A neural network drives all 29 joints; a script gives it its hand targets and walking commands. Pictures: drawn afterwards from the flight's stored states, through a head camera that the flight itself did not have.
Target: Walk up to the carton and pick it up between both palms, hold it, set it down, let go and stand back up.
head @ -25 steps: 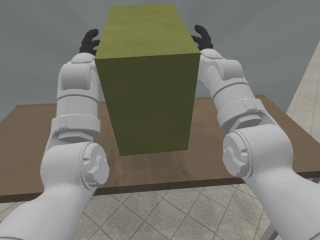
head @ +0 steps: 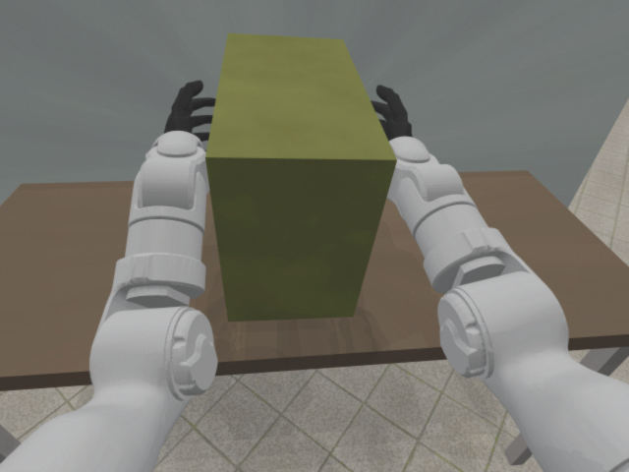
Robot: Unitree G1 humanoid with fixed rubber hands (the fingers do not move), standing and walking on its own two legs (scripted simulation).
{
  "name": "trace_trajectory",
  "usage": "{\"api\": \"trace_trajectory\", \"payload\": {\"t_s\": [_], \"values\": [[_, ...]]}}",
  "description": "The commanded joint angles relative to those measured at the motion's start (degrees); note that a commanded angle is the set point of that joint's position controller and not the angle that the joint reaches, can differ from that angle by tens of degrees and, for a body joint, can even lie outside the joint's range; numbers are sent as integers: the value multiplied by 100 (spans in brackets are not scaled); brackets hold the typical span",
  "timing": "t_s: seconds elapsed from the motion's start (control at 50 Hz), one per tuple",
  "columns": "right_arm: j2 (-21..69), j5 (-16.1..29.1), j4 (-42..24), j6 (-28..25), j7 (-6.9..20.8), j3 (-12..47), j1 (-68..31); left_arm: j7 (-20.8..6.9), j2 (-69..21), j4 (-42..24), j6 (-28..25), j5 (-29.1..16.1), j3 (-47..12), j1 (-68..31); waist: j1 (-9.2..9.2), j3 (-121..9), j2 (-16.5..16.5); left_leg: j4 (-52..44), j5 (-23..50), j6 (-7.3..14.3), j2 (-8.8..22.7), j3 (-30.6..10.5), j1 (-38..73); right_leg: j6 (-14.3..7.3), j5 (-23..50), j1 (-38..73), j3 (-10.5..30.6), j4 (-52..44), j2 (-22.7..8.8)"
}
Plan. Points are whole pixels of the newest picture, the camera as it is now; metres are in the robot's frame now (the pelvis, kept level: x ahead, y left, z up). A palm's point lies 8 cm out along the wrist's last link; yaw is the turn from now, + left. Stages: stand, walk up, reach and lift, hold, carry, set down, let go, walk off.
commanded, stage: set down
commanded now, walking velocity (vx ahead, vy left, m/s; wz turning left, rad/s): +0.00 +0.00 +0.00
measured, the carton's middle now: (289, 171) +0.44 +0.03 +0.22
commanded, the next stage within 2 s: none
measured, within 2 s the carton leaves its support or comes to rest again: neither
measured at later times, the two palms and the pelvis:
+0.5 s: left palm (197, 147) +0.43 +0.14 +0.26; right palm (396, 155) +0.43 -0.11 +0.25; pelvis +0.01 +0.00 +0.00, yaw +0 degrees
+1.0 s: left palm (204, 159) +0.43 +0.14 +0.24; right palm (396, 166) +0.43 -0.12 +0.23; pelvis +0.01 +0.00 +0.00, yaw +0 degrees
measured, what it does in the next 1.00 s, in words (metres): stands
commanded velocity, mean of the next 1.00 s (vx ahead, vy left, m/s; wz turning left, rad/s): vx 0.00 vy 0.00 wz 0.00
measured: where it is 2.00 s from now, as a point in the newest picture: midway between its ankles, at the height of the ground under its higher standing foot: outside the picture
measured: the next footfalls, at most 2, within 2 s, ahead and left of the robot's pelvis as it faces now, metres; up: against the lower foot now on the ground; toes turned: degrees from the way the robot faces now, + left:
none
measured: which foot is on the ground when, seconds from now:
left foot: down 0.00-1.00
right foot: down 0.00-1.00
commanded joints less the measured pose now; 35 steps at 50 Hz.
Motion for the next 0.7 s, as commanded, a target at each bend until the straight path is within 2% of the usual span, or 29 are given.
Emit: {"api": "trace_trajectory", "payload": {"t_s": [0.0, 0.02, 0.04, 0.06, 0.08, 0.12, 0.16, 0.18, 0.22, 0.24, 0.26, 0.3, 0.32, 0.38, 0.4, 0.42, 0.46, 0.48, 0.52, 0.54, 0.56, 0.6, 0.62, 0.64, 0.66, 0.68], "values": [[3546, 466, -1665, -590, 691, 806, -5415, -638, -3912, -487, -597, -832, -1544, -4783, 20, -2728, 345, 133, 1934, -58, -358, 275, 1354, 353, 1291, 918, -94, -570, 314], [3519, 367, -1412, -578, 718, 697, -5335, -653, -3842, -460, -615, -775, -1470, -4940, -22, -2602, 361, 65, 1722, -38, -363, 280, 1262, 355, 1085, 926, -108, -583, 291], [3484, 205, -1234, -662, 765, 450, -5434, -655, -3794, -192, -660, -650, -1253, -4873, 80, -2490, 421, -32, 1397, -16, -354, 322, 1080, 330, 751, 786, -95, -623, 260], [3492, 178, -1431, -669, 782, 509, -5535, -677, -3699, -223, -638, -718, -1275, -4895, 118, -2534, 259, -77, 1298, 38, -365, 356, 1040, 373, 762, 884, -115, -590, 256], [3458, 83, -1328, -700, 818, 321, -5598, -663, -3758, -103, -690, -710, -1265, -5058, 37, -2529, 320, -141, 1044, 30, -343, 342, 999, 367, 519, 752, -124, -582, 254], [3412, -70, -1013, -767, 884, 130, -5553, -635, -3687, 51, -819, -696, -1180, -5164, 87, -2437, 351, -217, 799, 31, -331, 366, 860, 355, 277, 621, -159, -589, 231], [3350, -207, -785, -800, 954, -91, -5509, -579, -3712, 155, -895, -722, -1158, -5252, 38, -2351, 396, -260, 663, 2, -285, 333, 889, 321, 196, 517, -219, -562, 240], [3312, -241, -808, -843, 983, -124, -5645, -561, -3654, 318, -920, -664, -1027, -5225, 162, -2337, 393, -289, 594, 12, -295, 370, 793, 328, 98, 495, -218, -570, 224], [3283, -367, -780, -852, 1029, -168, -5516, -520, -3582, 619, -990, -602, -891, -4907, 208, -2465, 248, -271, 789, 42, -303, 393, 866, 341, 372, 562, -249, -534, 245], [3307, -391, -753, -889, 1049, -132, -5576, -513, -3539, 610, -1033, -552, -820, -4954, 302, -2573, 242, -272, 811, 60, -338, 442, 784, 347, 366, 627, -217, -521, 237], [3276, -386, -678, -885, 1059, -130, -5534, -490, -3504, 669, -1059, -600, -807, -4910, 265, -2503, 247, -242, 902, 61, -333, 433, 835, 362, 542, 650, -218, -490, 233], [3396, -259, -996, -962, 1068, 124, -5698, -425, -3709, 252, -1170, -775, -1118, -5189, 258, -3212, 278, -56, 1528, -1, -333, 417, 1116, 365, 1110, 743, -239, -404, 285], [3381, -198, -965, -957, 1075, 191, -5747, -382, -3687, 362, -1207, -801, -1115, -5169, 301, -3084, 311, -25, 1694, -34, -333, 379, 1126, 357, 1135, 636, -239, -388, 298], [3416, 22, -1222, -1052, 1072, 394, -5813, -290, -3994, -60, -1297, -953, -1497, -5177, 241, -3755, 485, 224, 2471, -171, -310, 312, 1418, 297, 1684, 660, -249, -321, 349], [3323, 17, -1143, -1047, 1089, 438, -5773, -263, -3936, 14, -1308, -876, -1438, -5094, 322, -3676, 472, 253, 2611, -176, -308, 303, 1466, 278, 1668, 618, -226, -375, 345], [3324, 46, -1154, -1033, 1067, 498, -5676, -244, -3968, -57, -1272, -880, -1512, -5000, 310, -3717, 526, 292, 2800, -210, -321, 319, 1512, 256, 1844, 658, -253, -368, 361], [3231, 28, -868, -971, 1071, 450, -5413, -260, -3862, 117, -1243, -778, -1345, -4786, 287, -3316, 399, 247, 2558, -184, -304, 289, 1514, 275, 1625, 557, -279, -413, 353], [3197, 3, -752, -960, 1059, 423, -5262, -273, -3835, 132, -1241, -746, -1254, -4704, 306, -3084, 463, 224, 2538, -184, -300, 319, 1450, 282, 1673, 611, -252, -406, 330], [3079, -12, -726, -938, 1033, 317, -5270, -318, -3821, 299, -1167, -694, -1209, -4502, 210, -2833, 415, 220, 2512, -200, -285, 303, 1408, 304, 1770, 633, -249, -411, 339], [3210, 9, -816, -960, 1041, 440, -5279, -335, -3758, 116, -1188, -715, -1149, -4613, 289, -3020, 348, 215, 2560, -180, -312, 343, 1420, 317, 1848, 700, -254, -405, 350], [3217, -33, -753, -952, 1037, 383, -5275, -342, -3742, 212, -1215, -638, -1067, -4591, 301, -2941, 288, 203, 2555, -151, -319, 327, 1398, 337, 1835, 731, -234, -405, 337], [3126, -21, -913, -992, 1053, 355, -5372, -335, -3785, 182, -1224, -641, -1135, -4540, 296, -3142, 390, 244, 2725, -190, -279, 300, 1453, 313, 1882, 674, -245, -389, 367], [3119, -45, -854, -1032, 1053, 318, -5356, -334, -3928, 137, -1276, -683, -1248, -4623, 211, -3327, 460, 299, 2773, -232, -289, 309, 1470, 296, 1949, 661, -236, -406, 357], [3159, -22, -910, -1062, 1075, 394, -5444, -301, -3855, 150, -1314, -706, -1224, -4671, 285, -3469, 473, 323, 2778, -238, -288, 326, 1509, 301, 1942, 546, -252, -383, 361], [3179, -82, -621, -1036, 1081, 320, -5276, -302, -3842, 223, -1317, -610, -1106, -4616, 339, -3181, 456, 272, 2642, -200, -297, 331, 1418, 304, 1872, 599, -221, -410, 325], [3096, -182, -711, -1059, 1119, 210, -5379, -304, -3859, 222, -1339, -651, -1115, -4785, 266, -3194, 418, 219, 2465, -197, -260, 328, 1371, 286, 1668, 505, -259, -422, 341]]}}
